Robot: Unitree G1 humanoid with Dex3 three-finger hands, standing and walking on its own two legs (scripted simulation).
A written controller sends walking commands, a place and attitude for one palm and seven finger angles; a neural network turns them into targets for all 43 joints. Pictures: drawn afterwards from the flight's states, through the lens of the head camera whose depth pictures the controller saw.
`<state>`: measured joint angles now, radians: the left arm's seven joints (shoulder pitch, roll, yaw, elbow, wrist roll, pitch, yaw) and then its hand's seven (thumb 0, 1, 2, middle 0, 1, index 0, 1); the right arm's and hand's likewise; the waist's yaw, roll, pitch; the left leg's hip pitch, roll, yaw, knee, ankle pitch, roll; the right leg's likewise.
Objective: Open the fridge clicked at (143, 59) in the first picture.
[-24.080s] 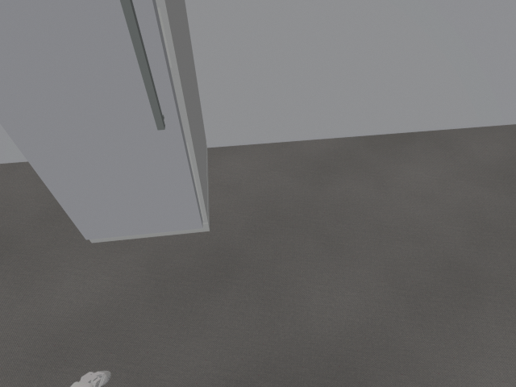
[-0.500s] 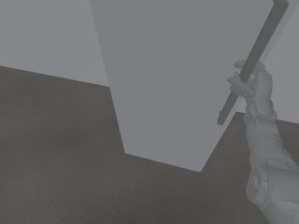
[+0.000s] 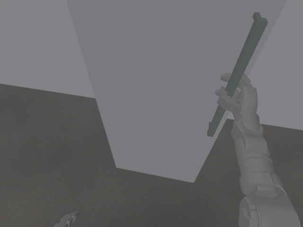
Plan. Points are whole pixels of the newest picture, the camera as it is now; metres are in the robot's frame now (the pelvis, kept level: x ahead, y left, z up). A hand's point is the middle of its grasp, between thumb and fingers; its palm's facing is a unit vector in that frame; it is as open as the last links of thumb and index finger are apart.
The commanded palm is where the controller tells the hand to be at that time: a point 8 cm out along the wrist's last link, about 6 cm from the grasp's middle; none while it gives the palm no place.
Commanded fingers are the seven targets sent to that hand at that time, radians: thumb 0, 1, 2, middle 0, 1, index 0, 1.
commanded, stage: pull the door a little, standing still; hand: right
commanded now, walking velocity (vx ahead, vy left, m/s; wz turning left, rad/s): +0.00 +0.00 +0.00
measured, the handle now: (227, 89) +0.49 -0.16 +0.12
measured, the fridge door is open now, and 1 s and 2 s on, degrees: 0 33 61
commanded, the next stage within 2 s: walk backward, drawing the door open in 0.20 s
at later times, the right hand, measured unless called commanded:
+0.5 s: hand (216, 130) +0.33 -0.10 +0.13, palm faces +0.00 +0.99 -0.13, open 6.3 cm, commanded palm +0.30 -0.16 +0.14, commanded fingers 0.00 -0.90 -0.90 0.45 1.40 0.45 1.40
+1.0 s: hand (179, 185) +0.20 -0.02 +0.12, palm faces +0.01 +0.99 -0.17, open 7.0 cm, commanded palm +0.16 -0.07 +0.14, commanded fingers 0.00 -0.90 -0.90 0.45 1.40 0.45 1.40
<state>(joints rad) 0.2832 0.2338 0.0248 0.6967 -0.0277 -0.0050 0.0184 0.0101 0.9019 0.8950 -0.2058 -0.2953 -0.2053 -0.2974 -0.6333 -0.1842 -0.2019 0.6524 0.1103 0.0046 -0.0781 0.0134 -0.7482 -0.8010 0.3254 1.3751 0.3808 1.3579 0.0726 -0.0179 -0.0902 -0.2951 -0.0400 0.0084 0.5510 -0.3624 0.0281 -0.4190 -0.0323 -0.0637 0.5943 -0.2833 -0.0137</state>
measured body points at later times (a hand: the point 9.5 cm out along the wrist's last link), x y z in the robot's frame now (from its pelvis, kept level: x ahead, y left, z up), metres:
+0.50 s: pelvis +0.02 +0.00 +0.01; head +0.02 +0.02 +0.46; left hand +0.20 +0.24 -0.08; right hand +0.33 -0.16 +0.14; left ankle -0.05 +0.10 -0.72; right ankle +0.01 -0.11 -0.73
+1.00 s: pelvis -0.07 +0.07 -0.02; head -0.07 +0.10 +0.43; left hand +0.10 +0.30 -0.12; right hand +0.19 -0.07 +0.13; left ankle -0.06 +0.10 -0.73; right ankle -0.03 -0.08 -0.73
